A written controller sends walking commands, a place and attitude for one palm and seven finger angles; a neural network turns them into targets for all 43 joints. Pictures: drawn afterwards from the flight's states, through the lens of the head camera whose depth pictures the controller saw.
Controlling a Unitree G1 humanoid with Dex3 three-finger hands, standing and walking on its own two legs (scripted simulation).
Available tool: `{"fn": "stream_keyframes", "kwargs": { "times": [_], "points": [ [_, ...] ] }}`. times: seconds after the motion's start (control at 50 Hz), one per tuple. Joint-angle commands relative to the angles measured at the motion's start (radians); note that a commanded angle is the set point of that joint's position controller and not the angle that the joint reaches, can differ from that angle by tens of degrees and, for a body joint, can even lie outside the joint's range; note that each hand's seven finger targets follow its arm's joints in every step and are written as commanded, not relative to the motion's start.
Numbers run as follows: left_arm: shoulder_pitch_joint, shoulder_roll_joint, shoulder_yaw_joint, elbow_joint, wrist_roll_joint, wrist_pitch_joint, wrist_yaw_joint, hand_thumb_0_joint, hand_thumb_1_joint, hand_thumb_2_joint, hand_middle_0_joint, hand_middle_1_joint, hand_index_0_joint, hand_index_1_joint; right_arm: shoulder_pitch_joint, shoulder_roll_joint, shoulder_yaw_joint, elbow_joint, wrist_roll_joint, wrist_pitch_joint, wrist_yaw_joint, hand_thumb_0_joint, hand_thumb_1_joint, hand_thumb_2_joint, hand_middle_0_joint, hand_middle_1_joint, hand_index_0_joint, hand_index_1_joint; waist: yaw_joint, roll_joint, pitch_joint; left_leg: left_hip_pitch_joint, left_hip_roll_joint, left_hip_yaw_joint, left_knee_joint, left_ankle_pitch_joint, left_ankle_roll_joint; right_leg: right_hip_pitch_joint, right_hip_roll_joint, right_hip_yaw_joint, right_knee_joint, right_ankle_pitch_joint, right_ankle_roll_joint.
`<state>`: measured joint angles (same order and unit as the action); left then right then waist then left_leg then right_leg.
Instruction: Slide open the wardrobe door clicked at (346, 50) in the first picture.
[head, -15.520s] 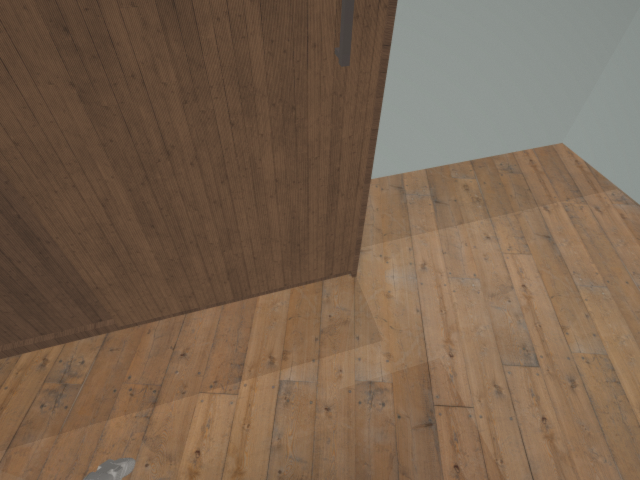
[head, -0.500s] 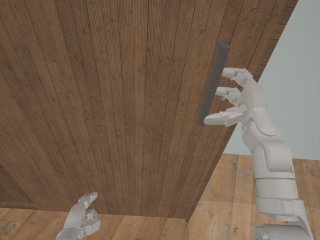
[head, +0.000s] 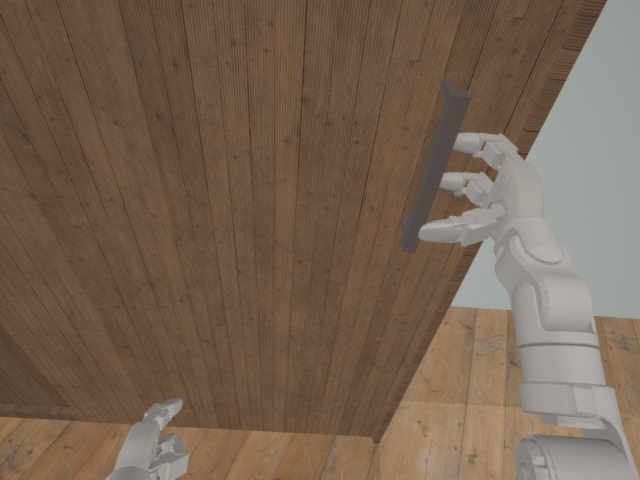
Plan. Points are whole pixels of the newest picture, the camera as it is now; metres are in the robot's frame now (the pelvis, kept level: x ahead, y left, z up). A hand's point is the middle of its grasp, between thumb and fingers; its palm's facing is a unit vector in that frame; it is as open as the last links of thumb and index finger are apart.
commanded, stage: slide the fingers in behind the handle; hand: right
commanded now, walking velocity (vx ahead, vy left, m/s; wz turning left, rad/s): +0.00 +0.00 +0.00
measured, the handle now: (426, 173) +0.43 -0.09 +0.22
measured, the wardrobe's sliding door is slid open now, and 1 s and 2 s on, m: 0.00 0.00 0.00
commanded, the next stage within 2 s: grip the handle and tug to test in 1.74 s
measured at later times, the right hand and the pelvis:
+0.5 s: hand (441, 198) +0.37 -0.10 +0.22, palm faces -0.02 +1.00 -0.01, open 14.0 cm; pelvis +0.00 +0.00 +0.00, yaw +1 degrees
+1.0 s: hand (430, 196) +0.37 -0.09 +0.22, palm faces -0.04 +1.00 -0.01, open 14.0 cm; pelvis +0.00 +0.00 +0.00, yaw +0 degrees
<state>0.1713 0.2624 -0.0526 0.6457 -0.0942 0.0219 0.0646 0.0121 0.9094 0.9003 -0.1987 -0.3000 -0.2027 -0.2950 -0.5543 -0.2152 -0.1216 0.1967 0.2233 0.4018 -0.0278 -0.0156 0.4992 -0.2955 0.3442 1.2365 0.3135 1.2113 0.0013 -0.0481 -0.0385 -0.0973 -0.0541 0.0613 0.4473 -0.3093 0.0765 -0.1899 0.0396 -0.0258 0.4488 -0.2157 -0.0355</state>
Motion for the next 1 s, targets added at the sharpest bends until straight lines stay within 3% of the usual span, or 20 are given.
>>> {"fn": "stream_keyframes", "kwargs": {
  "times": [0.0,0.06,0.08,0.14,0.16,0.2,0.26,0.3,0.36,0.38,0.46,0.54,0.56,0.66,0.68,0.76,0.82,0.86,0.88,0.98],
  "points": [
    [-0.151,0.094,0.031,-0.166,0.001,-0.060,0.006,0.000,0.900,0.900,-0.200,-0.300,-0.200,-0.300,-0.476,-0.139,-0.040,-0.201,0.006,-0.089,0.010,0.000,0.500,-0.300,0.300,1.200,0.300,1.200,0.012,0.100,-0.233,-0.076,0.077,-0.080,-0.075,0.381,-0.075,0.181,-0.036,0.054,-0.006,0.191,-0.032],
    [-0.153,0.100,0.031,-0.165,0.000,-0.057,0.008,0.000,0.900,0.900,-0.200,-0.300,-0.200,-0.300,-0.457,-0.178,-0.071,-0.185,0.009,-0.094,0.016,0.000,0.500,-0.300,0.300,1.200,0.300,1.200,0.002,0.093,-0.224,-0.069,0.079,-0.090,-0.086,0.361,-0.080,0.166,-0.035,0.054,-0.011,0.165,-0.032],
    [-0.154,0.094,0.028,-0.166,0.000,-0.058,0.009,0.000,0.900,0.900,-0.200,-0.300,-0.200,-0.300,-0.476,-0.142,-0.039,-0.174,0.009,-0.094,0.022,0.000,0.500,-0.300,0.300,1.200,0.300,1.200,0.011,0.096,-0.219,-0.076,0.079,-0.089,-0.086,0.350,-0.081,0.163,-0.033,0.052,-0.013,0.157,-0.034],
    [-0.155,0.092,0.028,-0.172,-0.002,-0.063,0.007,0.000,0.900,0.900,-0.200,-0.300,-0.200,-0.300,-0.477,-0.165,-0.062,-0.189,0.009,-0.097,0.021,0.000,0.500,-0.300,0.300,1.200,0.300,1.200,0.005,0.074,-0.228,-0.079,0.079,-0.090,-0.089,0.333,-0.078,0.171,-0.034,0.051,-0.014,0.149,-0.032],
    [-0.155,0.099,0.033,-0.171,-0.002,-0.060,0.008,0.000,0.900,0.900,-0.200,-0.300,-0.200,-0.300,-0.443,-0.201,-0.092,-0.188,0.008,-0.102,0.018,0.000,0.500,-0.300,0.300,1.200,0.300,1.200,-0.005,0.086,-0.230,-0.065,0.078,-0.088,-0.089,0.340,-0.076,0.172,-0.038,0.055,-0.016,0.159,-0.031],
    [-0.163,0.088,0.029,-0.184,-0.002,-0.067,0.003,0.000,0.900,0.900,-0.200,-0.300,-0.200,-0.300,-0.448,-0.123,-0.029,-0.237,0.009,-0.108,0.024,0.000,0.500,-0.300,0.300,1.200,0.300,1.200,0.003,0.069,-0.248,-0.067,0.075,-0.079,-0.076,0.365,-0.070,0.195,-0.037,0.053,-0.012,0.189,-0.032],
    [-0.167,0.097,0.031,-0.186,0.001,-0.065,0.001,0.000,0.900,0.900,-0.200,-0.300,-0.200,-0.300,-0.357,-0.166,-0.082,-0.248,0.015,-0.101,0.016,0.000,0.500,-0.300,0.300,1.200,0.300,1.200,-0.019,0.096,-0.244,-0.043,0.076,-0.080,-0.078,0.395,-0.077,0.180,-0.037,0.054,-0.014,0.192,-0.030],
    [-0.170,0.092,0.029,-0.185,-0.001,-0.063,0.000,0.000,0.900,0.900,-0.200,-0.300,-0.200,-0.300,-0.389,-0.134,-0.046,-0.258,0.010,-0.092,0.014,0.000,0.500,-0.300,0.300,1.200,0.300,1.200,-0.003,0.128,-0.223,-0.062,0.076,-0.080,-0.083,0.378,-0.083,0.174,-0.039,0.048,-0.015,0.178,-0.032],
    [-0.180,0.094,0.031,-0.184,-0.001,-0.060,-0.001,0.000,0.900,0.900,-0.200,-0.300,-0.200,-0.300,-0.399,-0.155,-0.058,-0.289,0.002,-0.081,-0.008,0.000,0.500,-0.300,0.300,1.200,0.300,1.200,-0.010,0.091,-0.214,-0.071,0.076,-0.085,-0.088,0.348,-0.082,0.177,-0.039,0.049,-0.013,0.168,-0.031],
    [-0.184,0.086,0.026,-0.186,0.002,-0.060,-0.001,0.000,0.900,0.900,-0.200,-0.300,-0.200,-0.300,-0.426,-0.112,-0.019,-0.291,-0.001,-0.078,-0.011,0.000,0.500,-0.300,0.300,1.200,0.300,1.200,-0.002,0.080,-0.212,-0.079,0.075,-0.081,-0.086,0.331,-0.077,0.179,-0.035,0.049,-0.018,0.164,-0.032],
    [-0.179,0.091,0.029,-0.174,0.005,-0.054,0.000,0.000,0.900,0.900,-0.200,-0.300,-0.200,-0.300,-0.412,-0.168,-0.082,-0.269,0.000,-0.073,-0.032,0.000,0.500,-0.300,0.300,1.200,0.300,1.200,-0.011,0.092,-0.220,-0.059,0.077,-0.090,-0.091,0.359,-0.084,0.176,-0.037,0.047,-0.015,0.170,-0.030],
    [-0.184,0.084,0.025,-0.186,0.006,-0.049,-0.003,0.000,0.900,0.900,-0.200,-0.300,-0.200,-0.300,-0.382,-0.124,-0.050,-0.263,-0.001,-0.067,-0.020,0.000,0.500,-0.300,0.300,1.200,0.300,1.200,-0.009,0.101,-0.235,-0.042,0.082,-0.090,-0.079,0.413,-0.091,0.171,-0.033,0.040,-0.012,0.186,-0.029],
    [-0.178,0.092,0.029,-0.182,0.005,-0.045,-0.003,0.000,0.900,0.900,-0.200,-0.300,-0.200,-0.300,-0.355,-0.148,-0.078,-0.242,0.004,-0.067,-0.022,0.000,0.500,-0.300,0.300,1.200,0.300,1.200,-0.013,0.133,-0.221,-0.038,0.081,-0.088,-0.086,0.413,-0.095,0.158,-0.035,0.043,-0.012,0.180,-0.029],
    [-0.186,0.090,0.032,-0.195,0.003,-0.044,-0.009,0.000,0.900,0.900,-0.200,-0.300,-0.200,-0.300,-0.349,-0.114,-0.037,-0.319,-0.002,-0.066,-0.014,0.000,0.500,-0.300,0.300,1.200,0.300,1.200,-0.011,0.074,-0.249,-0.037,0.078,-0.079,-0.065,0.460,-0.085,0.193,-0.036,0.041,-0.001,0.234,-0.027],
    [-0.187,0.084,0.030,-0.201,0.005,-0.045,-0.009,0.000,0.900,0.900,-0.200,-0.300,-0.200,-0.300,-0.350,-0.078,-0.008,-0.325,-0.001,-0.061,-0.011,0.000,0.500,-0.300,0.300,1.200,0.300,1.200,-0.005,0.082,-0.249,-0.044,0.077,-0.076,-0.064,0.453,-0.084,0.194,-0.035,0.041,-0.002,0.236,-0.029],
    [-0.189,0.091,0.031,-0.192,0.005,-0.042,-0.007,0.000,0.900,0.900,-0.200,-0.300,-0.200,-0.300,-0.358,-0.112,-0.032,-0.341,0.004,-0.056,-0.023,0.000,0.500,-0.300,0.300,1.200,0.300,1.200,-0.006,0.104,-0.229,-0.052,0.077,-0.080,-0.071,0.441,-0.090,0.185,-0.038,0.047,0.002,0.219,-0.028],
    [-0.196,0.080,0.029,-0.193,0.007,-0.046,-0.009,0.000,0.900,0.900,-0.200,-0.300,-0.200,-0.300,-0.393,-0.050,0.029,-0.370,-0.005,-0.055,-0.032,0.000,0.500,-0.300,0.300,1.200,0.300,1.200,0.005,0.085,-0.235,-0.068,0.072,-0.069,-0.062,0.422,-0.076,0.208,-0.038,0.046,0.002,0.238,-0.027],
    [-0.188,0.086,0.033,-0.181,0.009,-0.044,-0.010,0.000,0.900,0.900,-0.200,-0.300,-0.200,-0.300,-0.400,-0.073,0.009,-0.363,-0.006,-0.056,-0.046,0.000,0.500,-0.300,0.300,1.200,0.300,1.200,0.001,0.074,-0.237,-0.072,0.067,-0.064,-0.063,0.400,-0.067,0.219,-0.043,0.055,0.000,0.246,-0.023],
    [-0.194,0.078,0.030,-0.188,0.011,-0.045,-0.012,0.000,0.900,0.900,-0.200,-0.300,-0.200,-0.300,-0.409,-0.028,0.051,-0.370,-0.010,-0.055,-0.046,0.000,0.500,-0.300,0.300,1.200,0.300,1.200,0.004,0.072,-0.247,-0.071,0.067,-0.061,-0.058,0.391,-0.063,0.221,-0.040,0.056,-0.003,0.250,-0.024],
    [-0.187,0.079,0.029,-0.175,0.016,-0.031,-0.012,0.000,0.900,0.900,-0.200,-0.300,-0.200,-0.300,-0.429,-0.046,0.016,-0.294,-0.012,-0.035,-0.076,0.000,0.500,-0.300,0.300,1.200,0.300,1.200,-0.003,0.096,-0.233,-0.071,0.067,-0.064,-0.069,0.353,-0.062,0.197,-0.041,0.056,-0.014,0.220,-0.021]
  ]
}}
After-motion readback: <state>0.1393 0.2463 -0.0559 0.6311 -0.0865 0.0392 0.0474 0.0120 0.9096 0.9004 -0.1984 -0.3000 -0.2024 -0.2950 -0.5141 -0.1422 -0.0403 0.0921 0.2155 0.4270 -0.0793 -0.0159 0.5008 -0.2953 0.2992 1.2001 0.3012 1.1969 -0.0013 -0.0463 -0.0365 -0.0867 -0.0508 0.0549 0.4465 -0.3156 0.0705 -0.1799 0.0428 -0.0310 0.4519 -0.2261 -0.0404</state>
